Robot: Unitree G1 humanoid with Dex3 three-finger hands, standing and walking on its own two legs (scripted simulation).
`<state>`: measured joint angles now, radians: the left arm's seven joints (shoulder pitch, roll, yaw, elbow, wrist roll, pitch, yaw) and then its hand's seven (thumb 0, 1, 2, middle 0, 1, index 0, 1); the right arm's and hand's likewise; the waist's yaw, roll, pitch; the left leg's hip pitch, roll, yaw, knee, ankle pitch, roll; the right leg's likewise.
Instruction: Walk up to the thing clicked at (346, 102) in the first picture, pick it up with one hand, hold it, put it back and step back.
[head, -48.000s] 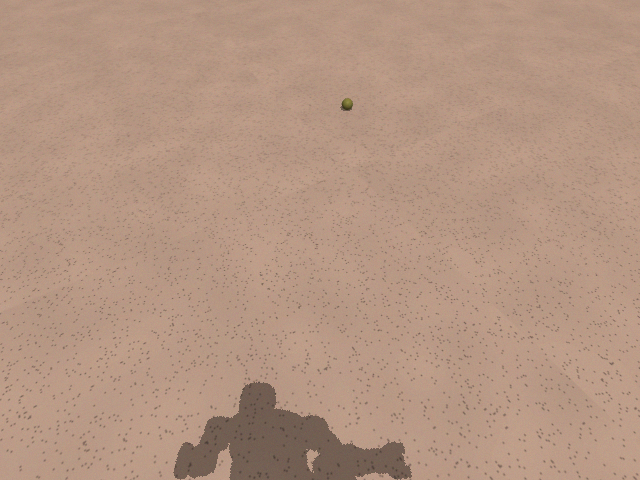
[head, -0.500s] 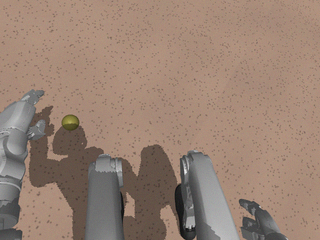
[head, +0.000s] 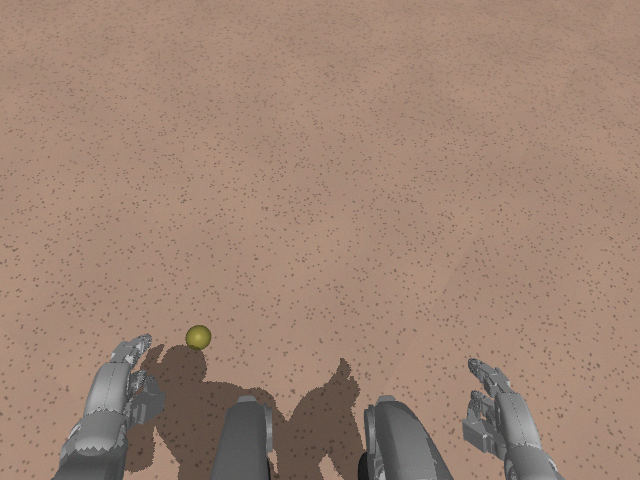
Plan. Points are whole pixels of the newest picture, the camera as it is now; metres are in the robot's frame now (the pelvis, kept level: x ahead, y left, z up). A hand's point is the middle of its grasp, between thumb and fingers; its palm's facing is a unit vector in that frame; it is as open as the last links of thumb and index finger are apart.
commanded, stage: home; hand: left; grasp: from above
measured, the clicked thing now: (198, 337) +0.48 +0.29 -0.59
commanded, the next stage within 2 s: none
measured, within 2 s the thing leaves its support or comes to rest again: neither
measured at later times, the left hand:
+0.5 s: hand (144, 422) +0.20 +0.18 +0.04, palm faces +0.09 -0.98 -0.19, open 7.4 cm
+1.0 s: hand (144, 421) +0.20 +0.18 +0.04, palm faces +0.09 -0.98 -0.20, open 7.4 cm
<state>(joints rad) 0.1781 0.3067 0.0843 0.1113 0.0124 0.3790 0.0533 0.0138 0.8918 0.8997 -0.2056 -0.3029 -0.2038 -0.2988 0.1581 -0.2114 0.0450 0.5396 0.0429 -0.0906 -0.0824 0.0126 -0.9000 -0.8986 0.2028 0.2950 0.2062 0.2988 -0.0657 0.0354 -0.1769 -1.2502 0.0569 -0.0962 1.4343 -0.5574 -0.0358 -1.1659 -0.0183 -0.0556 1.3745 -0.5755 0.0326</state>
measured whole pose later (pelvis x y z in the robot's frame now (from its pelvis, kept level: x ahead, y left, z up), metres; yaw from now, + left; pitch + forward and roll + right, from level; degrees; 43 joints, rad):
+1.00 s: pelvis +0.04 +0.00 +0.09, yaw +2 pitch +10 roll -3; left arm 0.50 0.21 0.04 -0.13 -0.05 0.46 0.02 0.01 0.90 0.90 -0.20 -0.30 -0.20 -0.30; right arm 0.29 -0.21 0.04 0.55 0.00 -0.24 -0.18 0.02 -0.90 -0.90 0.20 0.30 0.21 0.30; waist -0.04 0.05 -0.15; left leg -0.71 0.06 -0.07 1.01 -0.47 -0.04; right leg -0.63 -0.02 -0.06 0.95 -0.48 0.03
